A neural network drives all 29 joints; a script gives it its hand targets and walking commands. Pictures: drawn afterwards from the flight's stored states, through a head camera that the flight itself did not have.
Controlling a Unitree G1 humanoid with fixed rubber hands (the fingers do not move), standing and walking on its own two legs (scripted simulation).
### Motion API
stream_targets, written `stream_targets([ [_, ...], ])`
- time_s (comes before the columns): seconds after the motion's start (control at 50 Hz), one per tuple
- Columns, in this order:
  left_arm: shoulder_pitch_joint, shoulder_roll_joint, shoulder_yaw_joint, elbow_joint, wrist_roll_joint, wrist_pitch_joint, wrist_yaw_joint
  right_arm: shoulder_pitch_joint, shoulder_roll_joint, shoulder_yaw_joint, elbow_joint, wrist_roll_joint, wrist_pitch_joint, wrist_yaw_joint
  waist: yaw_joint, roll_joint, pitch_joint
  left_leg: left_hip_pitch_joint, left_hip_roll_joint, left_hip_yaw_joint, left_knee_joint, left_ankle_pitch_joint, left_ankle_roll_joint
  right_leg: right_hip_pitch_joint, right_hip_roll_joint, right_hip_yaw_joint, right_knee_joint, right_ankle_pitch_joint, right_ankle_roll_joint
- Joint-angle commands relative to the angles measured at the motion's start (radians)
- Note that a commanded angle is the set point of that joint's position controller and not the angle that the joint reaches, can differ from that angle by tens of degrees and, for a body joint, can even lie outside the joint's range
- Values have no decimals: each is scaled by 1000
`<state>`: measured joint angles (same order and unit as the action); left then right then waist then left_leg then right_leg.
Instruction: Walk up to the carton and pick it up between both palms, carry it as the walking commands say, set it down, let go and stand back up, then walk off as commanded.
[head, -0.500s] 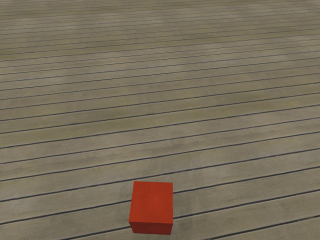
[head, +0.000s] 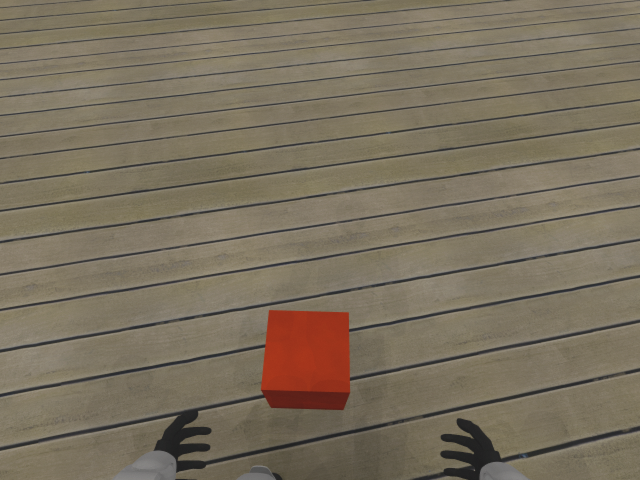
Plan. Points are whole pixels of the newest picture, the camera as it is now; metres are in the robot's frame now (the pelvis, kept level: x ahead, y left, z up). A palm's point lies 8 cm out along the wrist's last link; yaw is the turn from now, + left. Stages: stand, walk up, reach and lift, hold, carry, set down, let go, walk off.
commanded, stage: reach and lift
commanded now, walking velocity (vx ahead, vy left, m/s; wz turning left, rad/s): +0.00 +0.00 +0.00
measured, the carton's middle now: (307, 362) +0.43 +0.05 -0.62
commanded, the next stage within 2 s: none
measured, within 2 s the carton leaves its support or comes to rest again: neither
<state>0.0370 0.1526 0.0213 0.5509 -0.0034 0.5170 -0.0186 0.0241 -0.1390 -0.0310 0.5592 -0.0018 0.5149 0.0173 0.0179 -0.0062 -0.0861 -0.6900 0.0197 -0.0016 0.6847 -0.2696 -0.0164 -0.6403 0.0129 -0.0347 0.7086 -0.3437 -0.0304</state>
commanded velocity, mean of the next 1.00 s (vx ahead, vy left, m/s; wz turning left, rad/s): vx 0.00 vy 0.00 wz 0.00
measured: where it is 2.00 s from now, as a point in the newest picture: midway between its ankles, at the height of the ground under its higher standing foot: outside the picture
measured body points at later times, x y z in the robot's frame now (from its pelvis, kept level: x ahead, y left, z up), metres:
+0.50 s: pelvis -0.08 +0.04 -0.07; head +0.09 +0.05 +0.35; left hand +0.24 +0.24 -0.17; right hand +0.26 -0.18 -0.17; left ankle +0.03 +0.13 -0.71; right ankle -0.01 -0.10 -0.71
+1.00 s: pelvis -0.07 +0.04 -0.09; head +0.21 +0.03 +0.26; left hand +0.40 +0.25 -0.21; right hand +0.41 -0.16 -0.21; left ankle +0.03 +0.13 -0.71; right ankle -0.01 -0.10 -0.71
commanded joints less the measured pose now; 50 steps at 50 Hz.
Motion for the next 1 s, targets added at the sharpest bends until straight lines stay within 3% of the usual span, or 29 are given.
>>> stream_targets([
  [0.0, -156, 111, 110, -233, 37, -115, 9, -115, -88, -83, -173, -65, -109, 20, 21, -8, -340, 107, -44, -22, 112, 366, 21, 29, 0, 83, 51, 430, 36],
  [0.02, -170, 109, 113, -242, 22, -135, 7, -134, -84, -84, -213, -55, -128, 17, 9, -55, -408, 112, -45, -19, 138, 382, 26, 16, 0, 84, 69, 455, 42],
  [0.04, -129, 131, 138, -175, 46, -137, 10, -121, -68, -65, -197, -67, -136, 10, 36, -79, -371, 98, -47, -2, 162, 324, 27, -17, -10, 74, 78, 378, 53],
  [0.08, -93, 93, 132, -197, 49, -114, 0, -129, -86, -75, -265, -54, -113, -2, 5, -71, -399, 110, -50, 28, 165, 201, 17, -1, 0, 50, 84, 226, 54],
  [0.1, -153, 82, 141, -232, 41, -108, 3, -204, -91, -72, -281, -27, -102, 0, 30, -36, -409, 102, -47, 33, 171, 159, 12, -17, 6, 48, 93, 153, 48],
  [0.16, -201, 97, 130, -255, 26, -54, -3, -231, -91, -74, -320, -2, -53, -13, 3, -62, -453, 133, -46, 39, 192, 41, 26, -67, 10, 29, 104, 15, 44],
  [0.22, -275, 62, 90, -308, -2, -16, 13, -279, -138, -111, -258, -15, -13, -8, 3, 4, -444, 169, -40, 36, 199, 0, -6, -157, 18, 19, 136, -45, 18],
  [0.26, -426, 97, 103, -288, -9, 14, 26, -419, -146, -112, -222, 16, 3, 6, 11, 38, -365, 160, -30, 8, 192, -181, -3, -247, 18, 9, 136, -191, 10],
  [0.28, -384, 88, 91, -236, -6, 29, 36, -440, -157, -99, -190, 8, 12, 13, 34, 67, -324, 149, -32, 8, 174, -186, -20, -285, 18, -4, 148, -190, 7],
  [0.34, -461, 72, 75, -203, -25, 48, 56, -522, -145, -112, -112, 14, 2, 20, 22, 81, -324, 163, -28, -26, 193, -226, -29, -336, 17, -11, 183, -189, -5],
  [0.38, -645, 121, 109, -230, -19, 28, 71, -680, -201, -165, -137, -10, -19, 20, 9, 37, -354, 126, -27, -26, 198, -241, -28, -319, 23, -6, 191, -176, 6],
  [0.42, -677, 104, 114, -204, -33, 25, 83, -729, -204, -153, -75, -1, -24, 23, 36, 33, -375, 127, -26, -30, 203, -206, -31, -340, 21, -16, 205, -170, 2],
  [0.46, -712, 95, 115, -183, -27, 15, 98, -782, -222, -183, -36, -7, -44, 33, 34, 68, -377, 130, -29, -42, 213, -187, -43, -393, 27, -13, 221, -152, 1],
  [0.54, -821, 76, 110, -127, -47, -20, 118, -895, -225, -185, 0, 3, -89, 21, 17, 30, -516, 168, -32, -23, 233, -87, -31, -353, 36, -17, 226, -85, 12],
  [0.56, -891, 101, 121, -114, -47, -24, 120, -934, -227, -188, 50, 10, -88, 19, 14, 40, -543, 141, -32, -25, 235, -130, -28, -355, 39, -15, 234, -105, 14],
  [0.58, -895, 81, 123, -73, -39, -41, 122, -976, -216, -185, 38, 17, -107, 19, 40, 51, -532, 152, -31, -40, 230, -105, -27, -414, 41, -19, 244, -81, 17],
  [0.62, -945, 77, 143, -85, -43, -78, 131, -983, -238, -200, 83, 0, -134, 6, 27, 48, -646, 153, -43, -24, 262, -14, -34, -372, 51, -19, 268, -37, 15],
  [0.64, -994, 88, 153, -49, -63, -92, 126, -1045, -230, -200, 73, -8, -155, 1, 10, -16, -635, 85, -47, -12, 275, -15, -27, -374, 52, -17, 261, -39, 25],
  [0.66, -979, 82, 167, -15, -65, -106, 121, -1063, -253, -208, 62, -17, -168, -3, 16, -27, -627, 65, -47, -9, 274, -10, -26, -374, 52, -19, 263, -46, 30],
  [0.72, -1072, 150, 218, -17, -34, -171, 122, -1125, -255, -222, 48, -2, -209, -26, 42, 2, -820, 106, -59, -3, 318, 122, -27, -383, 70, -17, 301, 23, 39],
  [0.74, -1100, 170, 209, -12, -46, -184, 121, -1142, -289, -225, 49, 2, -218, -36, 25, 4, -858, 90, -55, 17, 317, 143, -28, -347, 68, -18, 300, 45, 44],
  [0.76, -1133, 201, 233, 3, -31, -207, 116, -1182, -235, -187, 43, 22, -233, -43, 53, -12, -859, 80, -66, 18, 325, 169, -20, -356, 73, -11, 308, 55, 49],
  [0.84, -1131, 178, 242, 22, -40, -257, 98, -1147, -290, -219, 78, 14, -276, -54, 12, 4, -1076, 182, -71, 15, 374, 416, -36, -378, 99, -35, 325, 207, 55],
  [0.86, -1130, 212, 253, 46, -36, -271, 93, -1178, -282, -207, 75, 37, -286, -58, 34, 6, -1033, 179, -69, 7, 387, 437, -29, -456, 94, -24, 327, 198, 53],
  [0.9, -1175, 194, 242, 64, -67, -304, 67, -1208, -255, -193, 86, 29, -310, -63, 15, -22, -966, 109, -61, -7, 370, 419, -23, -482, 94, -18, 323, 188, 53],
  [0.92, -1166, 183, 241, 164, -57, -319, 52, -1223, -212, -172, 109, 39, -322, -65, 33, -30, -888, 31, -67, 7, 371, 397, -14, -530, 85, -14, 317, 166, 61],
  [0.94, -1225, 219, 269, 135, -53, -338, 41, -1279, -214, -163, 93, 40, -330, -68, 59, -55, -944, -33, -77, 26, 393, 364, -14, -470, 83, -1, 339, 168, 64],
  [0.96, -1262, 231, 264, 148, -37, -348, 38, -1309, -203, -173, 108, 56, -336, -65, 72, -6, -904, -22, -73, 23, 370, 381, -10, -518, 82, -2, 340, 172, 70],
  [0.98, -1316, 243, 272, 107, -58, -370, 32, -1371, -210, -162, 87, 55, -348, -68, 71, -56, -959, -74, -70, 31, 375, 397, -5, -447, 82, 9, 352, 214, 71],
])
